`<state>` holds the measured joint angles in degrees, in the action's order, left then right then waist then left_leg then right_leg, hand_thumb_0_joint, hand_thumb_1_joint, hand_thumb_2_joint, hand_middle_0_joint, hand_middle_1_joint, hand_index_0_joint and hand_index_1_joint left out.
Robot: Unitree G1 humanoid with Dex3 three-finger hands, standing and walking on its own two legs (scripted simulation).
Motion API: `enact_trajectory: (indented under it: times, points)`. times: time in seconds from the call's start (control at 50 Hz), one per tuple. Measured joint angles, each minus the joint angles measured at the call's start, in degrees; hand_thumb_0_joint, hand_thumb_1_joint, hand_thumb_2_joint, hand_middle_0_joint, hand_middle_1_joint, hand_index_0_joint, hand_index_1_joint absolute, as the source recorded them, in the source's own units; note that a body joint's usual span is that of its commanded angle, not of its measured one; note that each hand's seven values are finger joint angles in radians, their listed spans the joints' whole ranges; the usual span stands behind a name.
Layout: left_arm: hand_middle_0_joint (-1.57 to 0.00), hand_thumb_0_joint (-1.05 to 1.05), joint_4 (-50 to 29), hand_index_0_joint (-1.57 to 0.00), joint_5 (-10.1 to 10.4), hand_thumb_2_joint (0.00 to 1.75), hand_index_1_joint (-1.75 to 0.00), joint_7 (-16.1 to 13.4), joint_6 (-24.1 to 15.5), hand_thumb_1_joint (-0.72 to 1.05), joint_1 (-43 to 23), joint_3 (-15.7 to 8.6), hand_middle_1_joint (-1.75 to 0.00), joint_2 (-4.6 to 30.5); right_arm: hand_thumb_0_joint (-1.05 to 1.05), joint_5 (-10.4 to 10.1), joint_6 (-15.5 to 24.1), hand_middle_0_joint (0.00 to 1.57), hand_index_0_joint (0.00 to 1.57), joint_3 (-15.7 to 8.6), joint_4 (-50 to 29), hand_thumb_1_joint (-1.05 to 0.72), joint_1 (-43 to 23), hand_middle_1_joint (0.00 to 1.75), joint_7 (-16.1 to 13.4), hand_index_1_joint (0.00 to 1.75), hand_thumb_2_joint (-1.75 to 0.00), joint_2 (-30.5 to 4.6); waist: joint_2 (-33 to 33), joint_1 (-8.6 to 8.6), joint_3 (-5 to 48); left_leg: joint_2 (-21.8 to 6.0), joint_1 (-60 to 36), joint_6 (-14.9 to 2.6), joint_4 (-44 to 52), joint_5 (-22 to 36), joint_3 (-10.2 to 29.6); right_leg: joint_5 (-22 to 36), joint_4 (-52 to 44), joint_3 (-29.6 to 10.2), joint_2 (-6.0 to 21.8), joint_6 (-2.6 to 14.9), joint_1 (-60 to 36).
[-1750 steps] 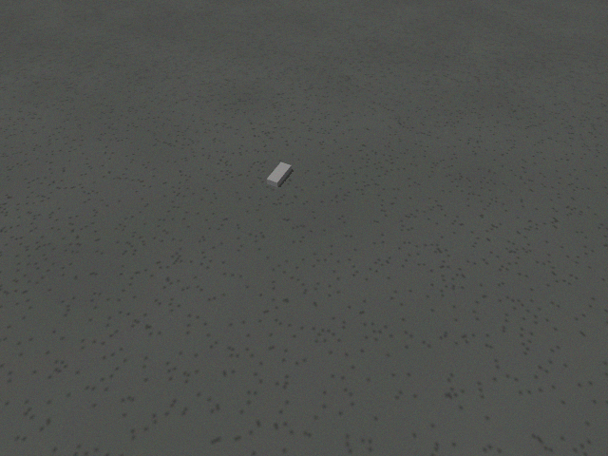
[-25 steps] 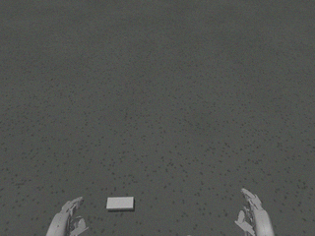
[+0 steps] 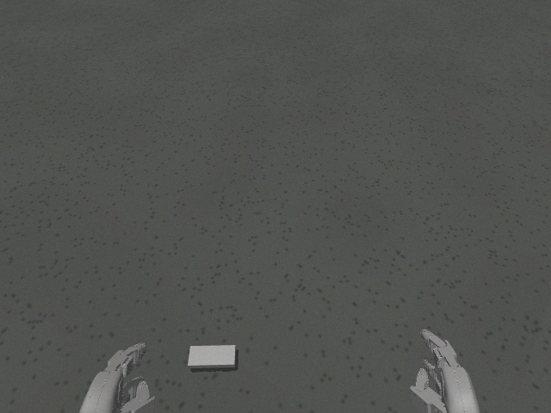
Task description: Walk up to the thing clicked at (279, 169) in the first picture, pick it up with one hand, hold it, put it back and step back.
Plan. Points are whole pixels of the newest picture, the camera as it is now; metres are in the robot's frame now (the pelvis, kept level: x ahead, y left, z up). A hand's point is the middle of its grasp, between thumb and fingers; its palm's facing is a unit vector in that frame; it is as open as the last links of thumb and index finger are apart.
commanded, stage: home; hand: left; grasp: from above
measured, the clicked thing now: (212, 356) +0.42 +0.20 -0.70
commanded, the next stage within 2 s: stand in 0.38 s
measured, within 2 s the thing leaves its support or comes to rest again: neither
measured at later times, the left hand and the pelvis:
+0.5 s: hand (154, 407) +0.16 +0.18 -0.05, palm faces +0.03 -0.97 -0.23, open 7.4 cm; pelvis +0.00 -0.01 +0.00, yaw +0 degrees
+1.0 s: hand out of the picture +0.03 +0.23 -0.11, palm faces +0.04 -0.95 -0.31, open 7.4 cm; pelvis -0.02 +0.00 +0.06, yaw -1 degrees
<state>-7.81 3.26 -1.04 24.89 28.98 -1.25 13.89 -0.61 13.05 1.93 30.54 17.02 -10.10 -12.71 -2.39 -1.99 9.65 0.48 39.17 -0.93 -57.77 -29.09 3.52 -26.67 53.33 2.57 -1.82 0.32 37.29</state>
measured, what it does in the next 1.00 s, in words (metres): rises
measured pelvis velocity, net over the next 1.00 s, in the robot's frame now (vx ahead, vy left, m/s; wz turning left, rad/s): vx -0.02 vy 0.00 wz -0.01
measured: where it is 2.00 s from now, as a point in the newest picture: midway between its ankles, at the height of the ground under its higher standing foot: outside the picture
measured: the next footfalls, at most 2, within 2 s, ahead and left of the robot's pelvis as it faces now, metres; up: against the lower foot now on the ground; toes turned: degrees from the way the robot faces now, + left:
none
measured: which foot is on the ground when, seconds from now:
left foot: down 0.00-1.00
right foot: down 0.00-1.00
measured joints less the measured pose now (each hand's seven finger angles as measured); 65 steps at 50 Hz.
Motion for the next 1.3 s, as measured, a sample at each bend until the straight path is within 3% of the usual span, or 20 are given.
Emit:
enact_trajectory:
  times: [0.48, 0.56, 0.62, 0.7, 0.82, 0.96, 1.3]
  points:
    - [-0.20, 0.01, 0.1, -0.20, 0.0, 0.89, -0.30, -0.1, -0.2, 0.91, 0.2, -0.1, -0.29, -0.2, 0.01, -0.1, -0.7, 0.20, 0.20, -0.2, -0.5, -0.90, 0.4, 0.30, 0.1, 0.30, -0.90, 0.0, -0.1, -0.26, 0.2, -0.2, 0.2, 0.34, -0.2, 0.1, 0.4, -0.1, 0.3, 0.4, -0.2, 0.37, 0.1]
    - [-0.20, 0.01, 19.9, -0.20, -4.7, 0.89, -0.30, -0.7, -12.9, 0.91, -10.1, 1.3, -0.30, 1.1, 0.01, 5.4, -5.9, 0.20, 0.20, -1.2, 8.3, -0.90, -4.9, 0.30, 4.4, 0.30, -0.90, -1.1, 2.0, 2.33, -6.6, 0.5, -7.4, 0.03, 4.5, 2.3, -1.2, 1.3, -2.2, -1.2, 0.6, 0.55, -6.2]
    - [-0.20, 0.01, 32.4, -0.20, -5.9, 0.89, -0.30, -0.5, -17.5, 0.91, -14.8, 0.7, -0.30, 1.8, 0.01, 5.1, -9.0, 0.20, 0.20, -1.9, 13.2, -0.90, -6.7, 0.30, 7.2, 0.30, -0.90, -2.0, 3.2, 3.14, -8.8, 1.2, -11.9, -0.15, 9.1, 4.6, -2.0, 2.9, -5.4, -2.1, 1.4, 0.35, -9.9]
    - [-0.20, 0.01, 43.5, -0.20, -5.9, 0.89, -0.30, -0.6, -20.5, 0.91, -16.6, -0.5, -0.30, 2.4, 0.01, 4.1, -10.5, 0.20, 0.20, -3.6, 17.2, -0.90, -6.6, 0.30, 8.7, 0.30, -0.90, -2.6, 3.5, 3.23, -10.1, 1.4, -16.8, -0.28, 14.2, 6.9, -2.2, 5.0, -10.0, -2.4, 1.7, -0.02, -14.5]
    - [-0.20, 0.01, 56.0, -0.20, -5.6, 0.90, -0.30, -0.7, -22.6, 0.91, -16.7, -1.3, -0.30, 2.2, 0.01, 3.7, -11.9, 0.20, 0.20, -4.5, 22.4, -0.90, -5.9, 0.30, 8.6, 0.30, -0.90, -3.0, 3.2, 3.17, -11.3, 1.4, -23.6, -0.47, 21.8, 10.3, -2.4, 8.6, -17.8, -2.7, 1.8, -0.42, -21.4]
    - [-0.20, 0.01, 65.3, -0.20, -5.2, 0.90, -0.30, -0.8, -23.5, 0.91, -16.6, -1.2, -0.30, 1.5, 0.01, 3.0, -12.7, 0.20, 0.20, -4.3, 27.6, -0.90, -5.8, 0.30, 8.3, 0.30, -0.90, -2.7, 2.6, 3.31, -12.5, 1.7, -29.7, -0.66, 30.1, 14.6, -2.5, 12.7, -25.7, -3.0, 2.2, -0.78, -27.3]
    - [-0.20, 0.01, 73.7, -0.20, -5.1, 0.90, -0.30, -0.4, -24.5, 0.91, -18.3, -1.1, -0.30, 2.3, 0.01, 2.3, -13.3, 0.20, 0.20, -4.2, 33.2, -0.90, -7.0, 0.30, 8.7, 0.30, -0.90, -3.7, 1.4, 3.10, -13.0, 1.5, -33.4, -0.31, 37.3, 19.3, -2.4, 17.1, -32.2, -3.0, 2.1, -0.58, -30.7]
